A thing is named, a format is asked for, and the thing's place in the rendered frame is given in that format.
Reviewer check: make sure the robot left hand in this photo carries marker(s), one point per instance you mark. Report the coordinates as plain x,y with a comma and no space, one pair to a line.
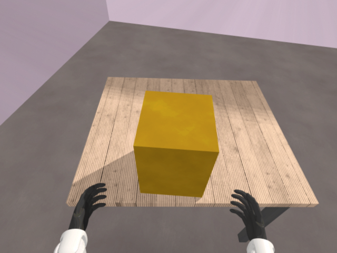
85,207

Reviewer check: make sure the robot right hand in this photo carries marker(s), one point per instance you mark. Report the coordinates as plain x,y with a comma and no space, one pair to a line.
251,215

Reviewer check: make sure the carton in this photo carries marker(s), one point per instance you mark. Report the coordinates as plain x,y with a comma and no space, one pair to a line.
176,144

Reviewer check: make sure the table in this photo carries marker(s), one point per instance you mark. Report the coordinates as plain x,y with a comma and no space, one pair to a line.
254,155

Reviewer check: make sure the right robot forearm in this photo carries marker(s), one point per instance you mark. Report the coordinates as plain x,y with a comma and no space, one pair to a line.
259,245

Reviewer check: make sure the left robot forearm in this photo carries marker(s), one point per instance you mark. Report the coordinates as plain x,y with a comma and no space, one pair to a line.
72,241

